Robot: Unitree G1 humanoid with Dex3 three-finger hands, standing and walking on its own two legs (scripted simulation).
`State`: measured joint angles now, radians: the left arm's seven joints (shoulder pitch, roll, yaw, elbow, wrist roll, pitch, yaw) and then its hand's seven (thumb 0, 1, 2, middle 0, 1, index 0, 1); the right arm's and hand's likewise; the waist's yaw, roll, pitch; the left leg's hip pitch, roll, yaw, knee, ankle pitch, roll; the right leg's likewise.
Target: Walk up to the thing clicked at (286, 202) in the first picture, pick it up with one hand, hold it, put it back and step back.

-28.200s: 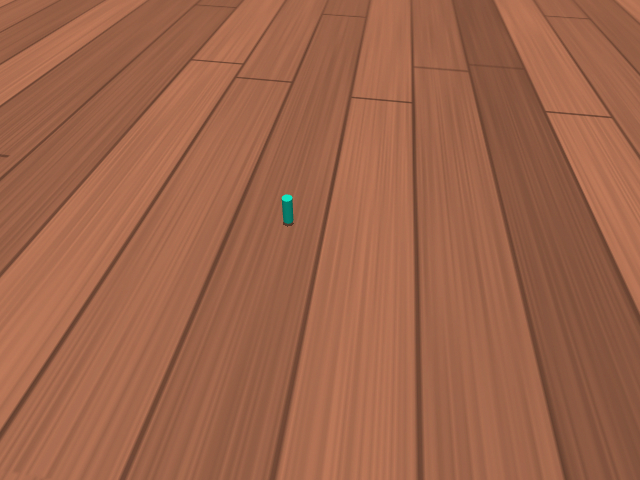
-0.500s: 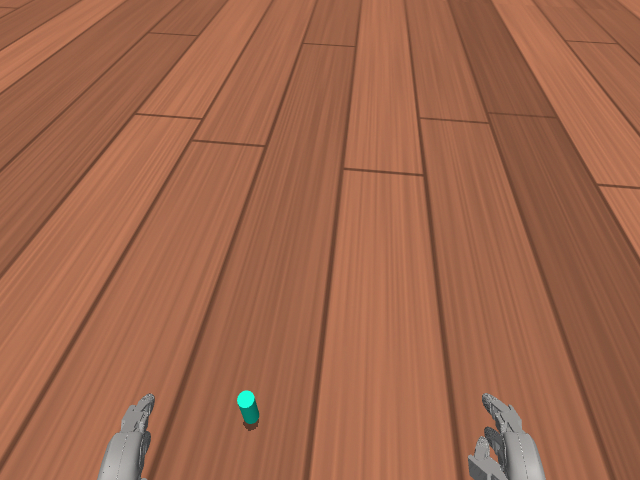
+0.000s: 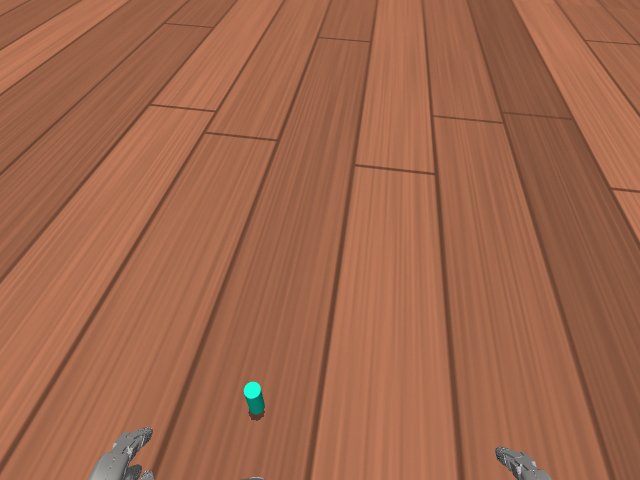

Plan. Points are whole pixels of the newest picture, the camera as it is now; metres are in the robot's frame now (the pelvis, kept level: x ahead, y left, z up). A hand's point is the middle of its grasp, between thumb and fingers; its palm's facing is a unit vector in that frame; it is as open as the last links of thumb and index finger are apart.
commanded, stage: stand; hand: left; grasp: from the side
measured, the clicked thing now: (254, 398) +0.45 +0.18 -0.67
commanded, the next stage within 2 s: step back in 1.88 s
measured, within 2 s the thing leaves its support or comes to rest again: neither
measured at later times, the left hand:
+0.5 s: hand out of the picture +0.05 +0.25 -0.12, palm faces +0.00 -0.94 -0.34, open 7.4 cm
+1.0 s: hand out of the picture +0.06 +0.25 -0.12, palm faces -0.01 -0.94 -0.34, open 7.4 cm
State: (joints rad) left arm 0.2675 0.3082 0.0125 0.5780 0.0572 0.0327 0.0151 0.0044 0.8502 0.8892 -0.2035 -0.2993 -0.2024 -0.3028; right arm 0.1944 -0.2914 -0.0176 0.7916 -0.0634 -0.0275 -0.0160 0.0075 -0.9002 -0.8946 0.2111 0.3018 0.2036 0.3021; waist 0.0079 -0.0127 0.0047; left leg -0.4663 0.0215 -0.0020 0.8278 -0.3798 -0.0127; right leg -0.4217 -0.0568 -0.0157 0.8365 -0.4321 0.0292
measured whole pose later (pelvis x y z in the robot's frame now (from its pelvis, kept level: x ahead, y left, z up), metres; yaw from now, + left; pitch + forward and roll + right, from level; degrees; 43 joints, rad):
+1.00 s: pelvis +0.00 +0.00 +0.04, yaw +1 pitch -4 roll +0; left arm 0.14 0.33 0.01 1.15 0.02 -0.01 0.01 0.00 0.91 0.90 -0.20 -0.30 -0.20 -0.30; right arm 0.13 -0.33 -0.01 1.15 -0.02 0.00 0.00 0.00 -0.90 -0.89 0.21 0.30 0.20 0.30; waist 0.00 0.01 0.06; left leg -0.15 0.01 -0.01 0.37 -0.16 -0.01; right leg -0.09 -0.06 -0.04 0.35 -0.20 0.04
